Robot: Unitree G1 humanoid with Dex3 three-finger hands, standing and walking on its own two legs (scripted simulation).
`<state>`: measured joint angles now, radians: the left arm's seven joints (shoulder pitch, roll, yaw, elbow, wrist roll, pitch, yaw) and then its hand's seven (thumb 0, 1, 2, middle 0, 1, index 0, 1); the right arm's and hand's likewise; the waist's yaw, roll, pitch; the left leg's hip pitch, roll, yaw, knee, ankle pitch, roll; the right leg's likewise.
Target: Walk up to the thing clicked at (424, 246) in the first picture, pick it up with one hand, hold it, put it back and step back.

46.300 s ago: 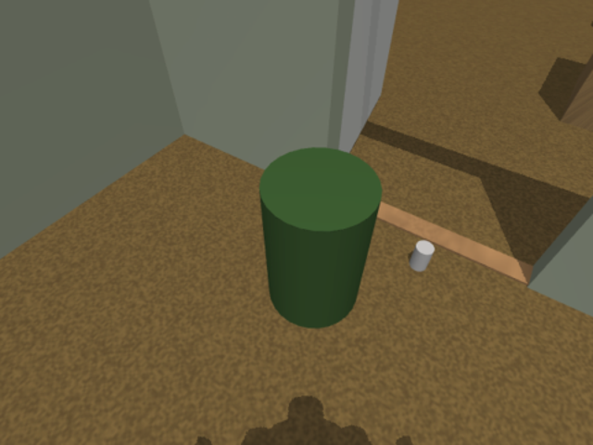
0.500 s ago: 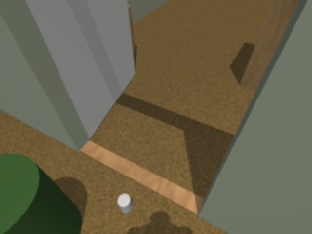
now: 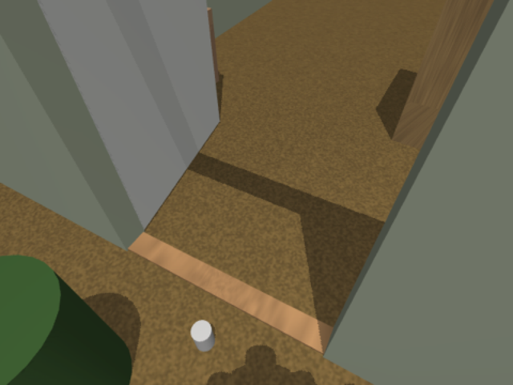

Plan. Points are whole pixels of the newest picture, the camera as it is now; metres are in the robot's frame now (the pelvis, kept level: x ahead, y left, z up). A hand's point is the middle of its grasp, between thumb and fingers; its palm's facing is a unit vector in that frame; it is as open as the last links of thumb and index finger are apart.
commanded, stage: stand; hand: left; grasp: from above
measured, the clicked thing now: (203, 336) +0.44 +0.22 -0.72
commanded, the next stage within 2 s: step back in 0.76 s
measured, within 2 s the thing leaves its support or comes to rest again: neither
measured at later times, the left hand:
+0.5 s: hand out of the picture +0.07 +0.25 -0.16, palm faces +0.01 -0.94 -0.34, open 7.4 cm
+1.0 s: hand out of the picture +0.08 +0.29 -0.17, palm faces -0.01 -0.93 -0.38, open 7.4 cm
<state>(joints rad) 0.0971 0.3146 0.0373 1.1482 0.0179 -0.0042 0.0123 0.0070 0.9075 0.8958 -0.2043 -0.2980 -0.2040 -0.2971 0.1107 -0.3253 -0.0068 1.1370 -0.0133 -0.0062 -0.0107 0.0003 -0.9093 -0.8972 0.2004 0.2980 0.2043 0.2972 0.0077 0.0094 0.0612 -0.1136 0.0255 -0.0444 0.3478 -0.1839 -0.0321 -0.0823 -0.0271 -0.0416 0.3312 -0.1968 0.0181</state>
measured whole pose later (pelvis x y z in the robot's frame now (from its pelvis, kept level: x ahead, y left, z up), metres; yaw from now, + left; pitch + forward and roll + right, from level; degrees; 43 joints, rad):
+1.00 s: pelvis -0.03 +0.02 -0.02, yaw +0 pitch -2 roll +0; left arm 0.05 0.37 0.07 0.99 0.02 0.04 0.01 0.01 0.91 0.90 -0.21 -0.30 -0.21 -0.30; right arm 0.08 -0.40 -0.05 0.99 0.01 0.04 0.02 0.00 -0.91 -0.90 0.20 0.30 0.20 0.30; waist -0.02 -0.01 0.17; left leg -0.32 -0.03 -0.03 0.75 -0.39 0.04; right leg -0.27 -0.07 -0.02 0.56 -0.26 0.03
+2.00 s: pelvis -0.28 +0.06 -0.01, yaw +0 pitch -2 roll -2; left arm 0.13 0.39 0.09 0.83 0.01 0.08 0.02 0.01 0.91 0.90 -0.20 -0.30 -0.20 -0.30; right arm 0.18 -0.34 -0.03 0.90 -0.04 0.03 0.00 0.00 -0.91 -0.90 0.20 0.30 0.21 0.30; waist 0.00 -0.05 0.16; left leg -0.27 -0.01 -0.05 0.58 -0.27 0.03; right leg -0.50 0.13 0.16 1.19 -0.48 -0.01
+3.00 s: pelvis -0.64 +0.01 -0.03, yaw -4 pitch -3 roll -2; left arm 0.23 0.37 0.08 0.95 0.04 0.02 -0.01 0.01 0.91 0.90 -0.20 -0.30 -0.20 -0.30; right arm 0.10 -0.40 -0.05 0.84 -0.04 0.03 0.00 0.00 -0.91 -0.90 0.20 0.30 0.21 0.30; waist 0.01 0.04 0.14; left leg -0.43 0.09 -0.03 0.71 -0.29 0.02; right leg -0.16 0.06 0.03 0.61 -0.40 -0.01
